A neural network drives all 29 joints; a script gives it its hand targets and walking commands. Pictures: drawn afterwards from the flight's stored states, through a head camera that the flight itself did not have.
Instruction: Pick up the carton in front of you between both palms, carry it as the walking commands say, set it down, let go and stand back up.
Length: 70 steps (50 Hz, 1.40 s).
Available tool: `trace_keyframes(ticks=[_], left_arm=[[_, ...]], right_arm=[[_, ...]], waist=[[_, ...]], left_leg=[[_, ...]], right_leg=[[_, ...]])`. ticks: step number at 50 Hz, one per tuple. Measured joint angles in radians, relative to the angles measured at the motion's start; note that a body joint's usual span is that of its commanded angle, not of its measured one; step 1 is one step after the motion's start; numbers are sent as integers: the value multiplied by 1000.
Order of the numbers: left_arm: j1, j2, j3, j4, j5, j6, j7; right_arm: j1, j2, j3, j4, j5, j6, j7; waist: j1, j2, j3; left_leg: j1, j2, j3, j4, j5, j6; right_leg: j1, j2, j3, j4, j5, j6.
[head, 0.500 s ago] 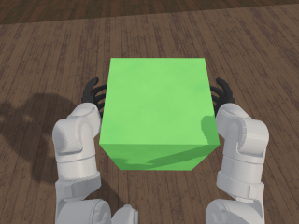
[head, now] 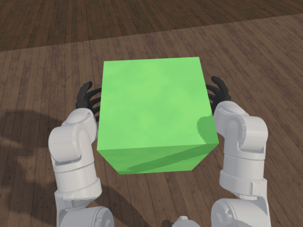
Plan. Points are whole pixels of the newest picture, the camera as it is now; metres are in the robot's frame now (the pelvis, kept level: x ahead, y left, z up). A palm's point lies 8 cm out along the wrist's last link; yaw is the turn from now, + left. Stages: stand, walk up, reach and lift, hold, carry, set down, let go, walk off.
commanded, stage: carry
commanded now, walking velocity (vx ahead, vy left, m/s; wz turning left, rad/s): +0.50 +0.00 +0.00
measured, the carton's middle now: (154, 123) +0.37 -0.02 +0.09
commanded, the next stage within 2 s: none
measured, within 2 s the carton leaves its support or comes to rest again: neither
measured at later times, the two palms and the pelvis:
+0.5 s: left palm (94, 38) +0.68 +0.15 +0.17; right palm (186, 36) +0.67 -0.15 +0.17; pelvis +0.32 +0.00 +0.02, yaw +0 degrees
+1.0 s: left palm out of the picture +0.95 +0.14 +0.20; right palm out of the picture +0.98 -0.16 +0.20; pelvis +0.62 -0.04 +0.06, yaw +1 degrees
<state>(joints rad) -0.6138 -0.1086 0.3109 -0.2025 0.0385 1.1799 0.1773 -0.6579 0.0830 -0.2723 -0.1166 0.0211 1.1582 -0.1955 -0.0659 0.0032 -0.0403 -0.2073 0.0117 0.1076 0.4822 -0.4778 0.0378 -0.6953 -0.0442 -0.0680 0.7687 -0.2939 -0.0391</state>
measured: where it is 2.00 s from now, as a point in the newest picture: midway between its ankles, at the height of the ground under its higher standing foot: (143, 95)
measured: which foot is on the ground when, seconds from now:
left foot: down 0.00-0.04, up 0.06-0.42, down 0.44-0.88, up 0.90-1.00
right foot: up 0.00-0.02, down 0.04-0.48, up 0.50-0.82, down 0.84-1.00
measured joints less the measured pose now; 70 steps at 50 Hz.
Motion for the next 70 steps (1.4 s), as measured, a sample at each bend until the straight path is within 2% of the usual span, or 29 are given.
trace_keyframes(ticks=[2, 4, 7, 9, 14, 18, 21, 23, 24, 26, 28, 30, 33, 38, 41, 42, 43, 44, 46, 48, 50, 54, 57, 60, 63, 64, 65, 68, 70], left_arm=[[-18, 5, -5, 39, 3, 11, -4], [-38, 0, -18, 98, 12, 5, 0], [-30, -1, -27, 145, 9, 14, 9], [-13, 3, -25, 144, -9, 15, 11], [-21, 18, -22, 119, -48, -16, 14], [-43, 25, -30, 116, -59, -26, 14], [-52, 26, -32, 132, -50, -15, 13], [-51, 38, -26, 140, -39, -3, 8], [-44, 46, -18, 143, -41, 0, 6], [-27, 48, -3, 148, -44, 8, 5], [-23, 27, 16, 144, -32, 16, 4], [-23, 0, 29, 126, -12, 14, 2], [-23, -21, 27, 80, 6, 1, -1], [-15, -9, 6, 22, 7, -5, 6], [-17, 4, 2, 42, 5, 11, 3], [-27, 7, 0, 63, 6, 17, 0], [-40, 6, -4, 91, 10, 16, -2], [-49, 4, -11, 121, 15, 12, -1], [-49, 0, -20, 165, 19, 12, 5], [-29, 2, -22, 178, 8, 17, 8], [-11, 6, -19, 172, -7, 13, 11], [-16, 17, -18, 150, -39, -16, 12], [-32, 23, -24, 134, -53, -31, 13], [-46, 25, -31, 134, -52, -28, 13], [-53, 28, -30, 144, -40, -11, 12], [-53, 33, -26, 147, -36, -4, 11], [-50, 42, -20, 150, -37, 0, 10], [-27, 43, 5, 159, -38, 14, 8], [-22, 17, 25, 152, -20, 20, 7]], right_arm=[[-5, -7, -6, 16, -11, 19, 3], [-3, -27, -17, 36, -15, 31, 10], [8, -18, -44, 62, -24, 51, 11], [8, 9, -66, 61, -44, 54, 13], [11, 41, -73, 0, -68, 30, 17], [22, 30, -57, -36, -66, 22, 12], [24, 19, -51, -22, -63, 29, 16], [9, 21, -42, 19, -67, 26, 20], [1, 24, -33, 45, -72, 19, 19], [4, 32, -22, 75, -77, 15, 13], [27, 29, -16, 71, -62, 18, 9], [44, 21, -15, 52, -41, 14, 4], [41, 10, -18, 22, -13, -1, 2], [7, -3, -10, 8, 6, -9, 1], [-8, -5, -7, 33, -5, 11, 1], [-11, -9, -10, 42, -11, 20, 3], [-14, -18, -15, 51, -17, 28, 6], [-12, -27, -21, 62, -18, 33, 9], [-3, -30, -37, 83, -20, 45, 10], [0, -9, -59, 96, -37, 55, 11], [2, 19, -77, 90, -60, 54, 13], [9, 42, -76, 35, -78, 33, 16], [18, 37, -63, -9, -73, 21, 14], [25, 23, -51, -26, -66, 24, 13], [17, 12, -45, -1, -61, 33, 17], [6, 12, -41, 22, -62, 32, 17], [-3, 15, -34, 48, -65, 24, 17], [4, 27, -19, 95, -69, 19, 10], [29, 24, -15, 87, -55, 19, 5]], waist=[[28, 12, -23], [73, 29, -28], [124, 8, -20], [142, 3, -7], [154, 2, 15], [145, -1, -1], [121, -18, -24], [85, -39, -27], [63, -45, -24], [18, -30, -13], [-10, -20, 4], [-23, -18, 23], [-28, -16, 39], [-18, -12, 13], [9, 3, -26], [24, 8, -36], [44, 20, -40], [66, 26, -41], [108, 15, -38], [133, 7, -28], [145, 5, -13], [151, 6, 8], [145, 7, 3], [133, 3, -15], [103, -18, -35], [85, -25, -37], [64, -37, -33], [3, -26, -14], [-16, -21, 4]], left_leg=[[29, 26, -13, 67, -69, -17], [-35, 50, -51, 309, -77, -23], [-224, -2, -105, 734, -26, -5], [-335, -11, -96, 842, 23, 6], [-528, 13, -73, 765, 87, 9], [-561, 37, -53, 510, 144, 3], [-494, 20, -9, 291, 167, 14], [-415, -12, 33, 202, 226, 40], [-403, -18, 44, 231, 210, 49], [-368, -22, 39, 253, 142, 57], [-315, -23, 28, 214, 116, 52], [-258, -21, 20, 158, 115, 44], [-179, -15, 13, 90, 99, 40], [-52, -8, 0, 10, 44, 16], [22, 13, -11, 9, -24, -13], [37, 26, -16, 46, -58, -21], [30, 46, -25, 129, -92, -24], [-11, 59, -44, 262, -73, -24], [-137, 27, -103, 580, -31, -17], [-266, 2, -113, 799, 7, -3], [-371, 0, -101, 861, 48, 7], [-530, 21, -79, 804, 99, 8], [-589, 42, -64, 668, 136, 1], [-570, 50, -42, 453, 179, 3], [-474, 16, 14, 244, 192, 22], [-429, -1, 33, 194, 217, 34], [-415, -11, 46, 218, 214, 45], [-363, -20, 43, 243, 142, 61], [-307, -22, 33, 194, 132, 53]], right_leg=[[82, 25, -47, -122, 37, -16], [109, 46, -70, -76, 16, -16], [168, 52, -63, -83, -54, -17], [222, 54, -57, -133, -59, -12], [346, 52, -46, -231, -93, -9], [448, 45, -36, -293, -139, 10], [524, 23, -25, -301, -201, 38], [532, -12, -12, -184, -264, 46], [489, -27, 4, -47, -243, 44], [357, 7, 67, 289, -211, 33], [224, 35, 82, 519, -182, 16], [116, 39, 73, 575, -143, 2], [-5, 26, 55, 511, -107, -3], [-56, -7, 26, 176, -22, 8], [19, 8, -23, -42, 16, -1], [65, 22, -48, -106, 27, -10], [94, 35, -65, -115, 64, -15], [103, 42, -77, -79, 42, -17], [132, 48, -75, -52, -30, -20], [182, 52, -67, -87, -57, -19], [235, 53, -60, -137, -62, -15], [333, 53, -52, -215, -87, -14], [406, 52, -44, -266, -116, -5], [487, 45, -34, -312, -153, 17], [555, 16, -22, -292, -224, 43], [555, 0, -16, -223, -257, 46], [518, -20, -6, -96, -247, 46], [317, 30, 77, 395, -195, 29], [192, 46, 75, 556, -160, 10]])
